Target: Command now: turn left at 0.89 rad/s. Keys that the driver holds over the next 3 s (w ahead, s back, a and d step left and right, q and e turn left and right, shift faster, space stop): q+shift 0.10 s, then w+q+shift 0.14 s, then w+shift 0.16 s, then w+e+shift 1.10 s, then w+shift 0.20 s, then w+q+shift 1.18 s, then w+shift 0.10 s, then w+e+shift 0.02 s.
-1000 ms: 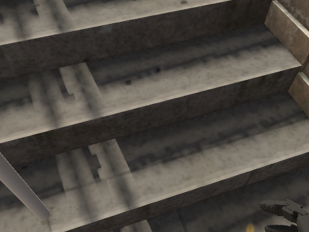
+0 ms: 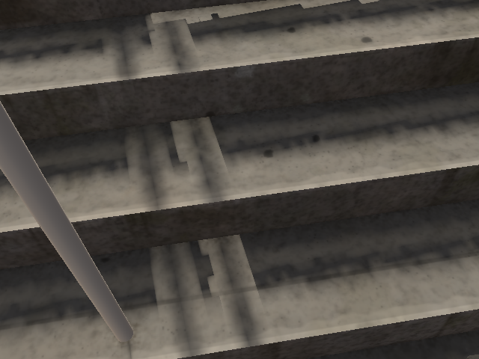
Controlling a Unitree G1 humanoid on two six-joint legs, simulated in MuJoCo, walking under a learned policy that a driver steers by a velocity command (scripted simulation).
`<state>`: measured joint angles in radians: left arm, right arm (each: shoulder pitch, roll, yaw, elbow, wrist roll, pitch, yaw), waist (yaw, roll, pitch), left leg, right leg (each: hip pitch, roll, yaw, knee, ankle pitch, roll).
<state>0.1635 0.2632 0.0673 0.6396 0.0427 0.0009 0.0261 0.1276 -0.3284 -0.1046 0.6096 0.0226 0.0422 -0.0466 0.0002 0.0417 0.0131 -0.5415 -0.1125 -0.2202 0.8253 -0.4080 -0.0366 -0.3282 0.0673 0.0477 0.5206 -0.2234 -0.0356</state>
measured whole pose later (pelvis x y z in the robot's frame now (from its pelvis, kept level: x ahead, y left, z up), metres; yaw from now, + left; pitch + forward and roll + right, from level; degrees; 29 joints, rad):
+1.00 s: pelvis +0.28 +0.15 +0.00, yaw +2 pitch +9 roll +0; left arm 0.50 0.23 0.04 0.88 0.03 -0.05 0.06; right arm -0.14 -0.12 0.08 0.47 -0.09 -0.09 0.01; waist 0.12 0.00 -0.06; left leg -0.71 -0.05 0.02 1.87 -0.46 0.00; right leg -0.32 0.21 0.13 0.42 -0.22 -0.17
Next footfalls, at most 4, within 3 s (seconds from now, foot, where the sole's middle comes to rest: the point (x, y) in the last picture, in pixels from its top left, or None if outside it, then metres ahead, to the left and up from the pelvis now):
0.40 left None -0.01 0.16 -0.77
0.80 right None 0.29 0.13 -0.77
1.22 left None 0.25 0.26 -0.77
1.40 right None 0.38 0.04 -0.62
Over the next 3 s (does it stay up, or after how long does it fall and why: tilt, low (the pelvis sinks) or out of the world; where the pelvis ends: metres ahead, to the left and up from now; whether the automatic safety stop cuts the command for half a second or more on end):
stays up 1.07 0.00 0.38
